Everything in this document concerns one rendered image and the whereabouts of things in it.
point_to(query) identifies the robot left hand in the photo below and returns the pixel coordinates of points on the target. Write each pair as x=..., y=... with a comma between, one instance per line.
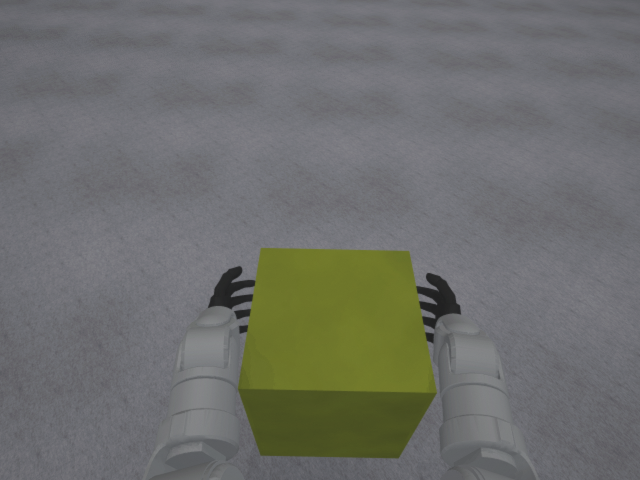
x=224, y=289

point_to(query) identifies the left robot upper arm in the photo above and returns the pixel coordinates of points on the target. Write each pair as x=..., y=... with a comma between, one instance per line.
x=212, y=470

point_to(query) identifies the robot right hand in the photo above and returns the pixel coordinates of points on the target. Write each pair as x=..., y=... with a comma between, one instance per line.
x=444, y=297

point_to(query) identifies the left robot forearm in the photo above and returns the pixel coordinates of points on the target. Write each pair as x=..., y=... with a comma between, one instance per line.
x=201, y=425

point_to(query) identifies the carton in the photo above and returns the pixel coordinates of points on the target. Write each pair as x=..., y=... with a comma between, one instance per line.
x=336, y=361

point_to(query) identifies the right robot forearm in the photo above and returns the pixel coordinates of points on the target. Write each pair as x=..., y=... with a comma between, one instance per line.
x=478, y=426

